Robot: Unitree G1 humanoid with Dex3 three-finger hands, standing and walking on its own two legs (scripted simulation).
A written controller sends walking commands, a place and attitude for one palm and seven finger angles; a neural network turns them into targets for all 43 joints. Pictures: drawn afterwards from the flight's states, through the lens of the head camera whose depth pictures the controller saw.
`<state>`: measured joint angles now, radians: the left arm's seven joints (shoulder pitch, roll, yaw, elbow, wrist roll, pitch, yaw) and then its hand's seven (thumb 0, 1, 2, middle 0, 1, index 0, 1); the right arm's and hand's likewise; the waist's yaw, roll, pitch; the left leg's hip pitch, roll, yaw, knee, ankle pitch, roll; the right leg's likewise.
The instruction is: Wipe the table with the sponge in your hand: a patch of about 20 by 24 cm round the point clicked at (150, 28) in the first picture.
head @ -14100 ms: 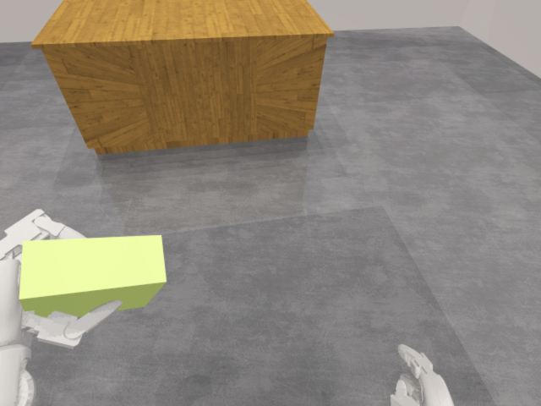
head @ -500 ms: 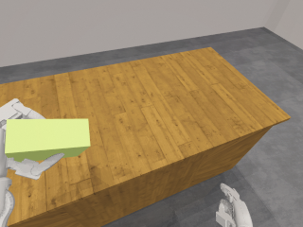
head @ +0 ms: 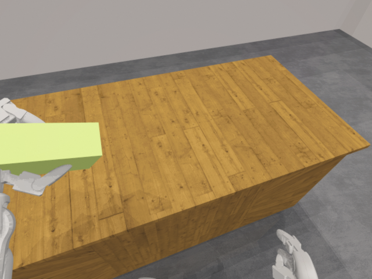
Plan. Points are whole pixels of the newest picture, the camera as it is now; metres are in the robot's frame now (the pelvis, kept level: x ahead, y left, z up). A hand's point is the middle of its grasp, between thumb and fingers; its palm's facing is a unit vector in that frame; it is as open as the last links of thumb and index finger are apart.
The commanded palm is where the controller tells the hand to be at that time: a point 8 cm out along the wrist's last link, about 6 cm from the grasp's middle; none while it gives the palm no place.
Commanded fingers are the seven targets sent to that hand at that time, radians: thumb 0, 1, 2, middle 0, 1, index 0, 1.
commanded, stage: come to a stop and stand still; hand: left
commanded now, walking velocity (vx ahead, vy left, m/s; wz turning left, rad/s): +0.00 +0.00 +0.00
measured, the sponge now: (67, 149) +0.27 +0.24 +0.17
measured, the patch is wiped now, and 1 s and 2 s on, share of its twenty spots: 0.00 0.00 0.00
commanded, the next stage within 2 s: look again from close up in 0.62 s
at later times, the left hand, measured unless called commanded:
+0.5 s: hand (40, 146) +0.26 +0.28 +0.17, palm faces +0.37 -0.85 -0.37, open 9.5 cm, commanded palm +0.20 +0.32 +0.18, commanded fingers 0.00 0.10 1.30 -1.20 -1.60 -1.20 -1.60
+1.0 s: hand (39, 159) +0.25 +0.28 +0.16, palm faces +0.37 -0.84 -0.39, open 9.5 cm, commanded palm +0.19 +0.31 +0.18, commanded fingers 0.00 0.10 1.30 -1.20 -1.60 -1.20 -1.60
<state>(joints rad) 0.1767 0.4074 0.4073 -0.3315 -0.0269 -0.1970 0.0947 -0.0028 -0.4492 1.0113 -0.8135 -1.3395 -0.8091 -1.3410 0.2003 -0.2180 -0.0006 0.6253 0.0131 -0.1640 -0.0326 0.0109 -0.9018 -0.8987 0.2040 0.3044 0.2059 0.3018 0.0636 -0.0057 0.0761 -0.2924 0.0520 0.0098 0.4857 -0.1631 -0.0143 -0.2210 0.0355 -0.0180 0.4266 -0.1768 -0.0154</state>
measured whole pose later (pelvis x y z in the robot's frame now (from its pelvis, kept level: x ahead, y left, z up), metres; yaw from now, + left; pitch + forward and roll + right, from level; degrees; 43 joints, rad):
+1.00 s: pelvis +0.03 +0.03 +0.00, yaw +0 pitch +0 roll -2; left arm 0.43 0.37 0.35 -0.44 -0.03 -0.22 0.09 0.00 -0.45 1.02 -0.82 -1.34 -0.81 -1.34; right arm 0.22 -0.20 0.01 0.59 0.01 -0.12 -0.05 0.01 -0.90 -0.90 0.20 0.30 0.21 0.30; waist 0.02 -0.01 0.03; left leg -0.27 0.01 0.03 0.45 -0.19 0.03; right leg -0.17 -0.01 -0.01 0.35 -0.18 0.03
